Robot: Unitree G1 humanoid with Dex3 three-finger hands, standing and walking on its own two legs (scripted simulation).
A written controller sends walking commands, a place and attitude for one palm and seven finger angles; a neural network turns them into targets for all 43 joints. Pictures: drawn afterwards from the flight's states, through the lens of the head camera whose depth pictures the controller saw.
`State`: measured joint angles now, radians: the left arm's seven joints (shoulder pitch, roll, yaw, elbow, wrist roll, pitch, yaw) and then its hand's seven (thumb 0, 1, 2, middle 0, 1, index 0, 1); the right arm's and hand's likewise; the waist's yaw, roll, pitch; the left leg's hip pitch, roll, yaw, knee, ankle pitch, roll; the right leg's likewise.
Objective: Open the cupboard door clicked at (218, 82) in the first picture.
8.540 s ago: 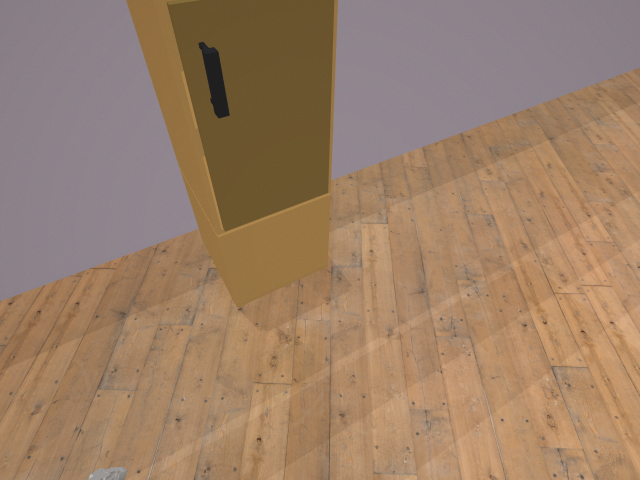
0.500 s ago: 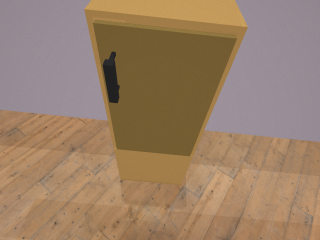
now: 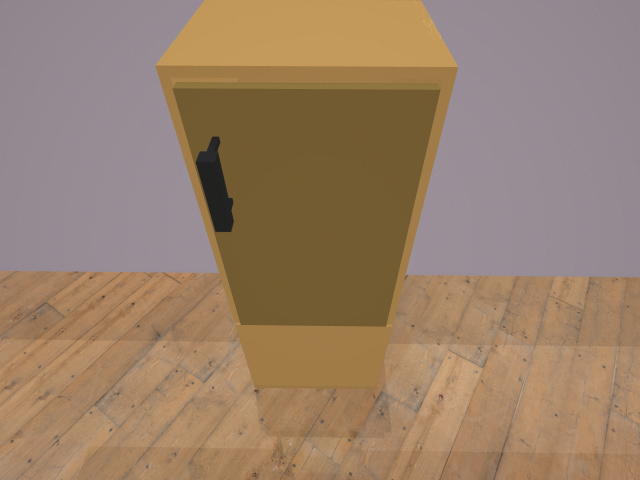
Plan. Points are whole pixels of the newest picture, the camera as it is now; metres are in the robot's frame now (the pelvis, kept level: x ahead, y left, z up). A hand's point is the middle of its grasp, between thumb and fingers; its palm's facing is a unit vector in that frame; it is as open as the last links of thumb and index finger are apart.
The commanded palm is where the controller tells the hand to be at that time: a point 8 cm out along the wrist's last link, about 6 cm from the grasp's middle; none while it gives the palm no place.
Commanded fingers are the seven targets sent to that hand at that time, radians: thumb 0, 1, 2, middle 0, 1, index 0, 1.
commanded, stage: come to a stop and stand still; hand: left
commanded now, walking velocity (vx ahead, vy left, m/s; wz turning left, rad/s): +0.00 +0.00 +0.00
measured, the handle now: (219, 184) +0.50 +0.19 +0.11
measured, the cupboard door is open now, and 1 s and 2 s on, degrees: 0 0 0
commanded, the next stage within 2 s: look again from close up in 0.14 s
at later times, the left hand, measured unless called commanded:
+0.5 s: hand out of the picture +0.00 +0.15 -0.18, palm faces +0.01 -0.99 -0.14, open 7.3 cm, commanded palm none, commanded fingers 0.00 0.90 0.90 -0.20 -0.30 -0.20 -0.30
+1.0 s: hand out of the picture +0.00 +0.16 -0.18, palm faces +0.00 -0.99 -0.15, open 7.3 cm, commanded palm none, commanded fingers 0.00 0.90 0.90 -0.20 -0.30 -0.20 -0.30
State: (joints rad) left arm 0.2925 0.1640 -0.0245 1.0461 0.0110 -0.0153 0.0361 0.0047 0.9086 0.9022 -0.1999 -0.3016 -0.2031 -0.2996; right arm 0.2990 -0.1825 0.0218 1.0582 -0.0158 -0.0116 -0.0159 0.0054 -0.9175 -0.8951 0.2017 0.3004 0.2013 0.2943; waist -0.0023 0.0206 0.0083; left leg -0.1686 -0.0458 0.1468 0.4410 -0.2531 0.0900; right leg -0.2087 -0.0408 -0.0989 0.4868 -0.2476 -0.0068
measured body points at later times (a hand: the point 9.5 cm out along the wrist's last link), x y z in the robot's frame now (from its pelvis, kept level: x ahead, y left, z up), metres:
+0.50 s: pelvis +0.01 +0.00 +0.00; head +0.02 +0.01 +0.45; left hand +0.00 +0.21 -0.16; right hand +0.00 -0.21 -0.16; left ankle +0.00 +0.06 -0.74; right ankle +0.01 -0.11 -0.74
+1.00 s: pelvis +0.01 +0.01 +0.00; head +0.03 +0.02 +0.45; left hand +0.00 +0.22 -0.17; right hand -0.01 -0.20 -0.16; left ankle +0.00 +0.06 -0.74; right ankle +0.01 -0.11 -0.74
